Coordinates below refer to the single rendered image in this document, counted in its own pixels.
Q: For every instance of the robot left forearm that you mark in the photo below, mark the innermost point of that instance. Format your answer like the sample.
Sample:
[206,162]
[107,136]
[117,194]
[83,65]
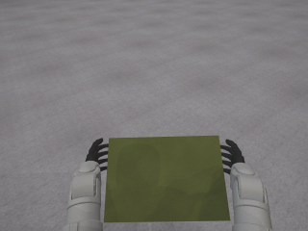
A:
[83,209]

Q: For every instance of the right robot hand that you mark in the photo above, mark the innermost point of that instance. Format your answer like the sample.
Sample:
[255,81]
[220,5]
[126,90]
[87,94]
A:
[235,155]

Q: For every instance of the robot right forearm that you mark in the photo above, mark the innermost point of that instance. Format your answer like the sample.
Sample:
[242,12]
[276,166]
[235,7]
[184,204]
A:
[250,200]

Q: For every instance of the left robot hand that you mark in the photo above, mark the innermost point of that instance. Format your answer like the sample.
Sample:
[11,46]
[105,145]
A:
[94,153]

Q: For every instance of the carton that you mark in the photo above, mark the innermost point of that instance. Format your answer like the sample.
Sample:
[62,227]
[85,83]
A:
[165,179]

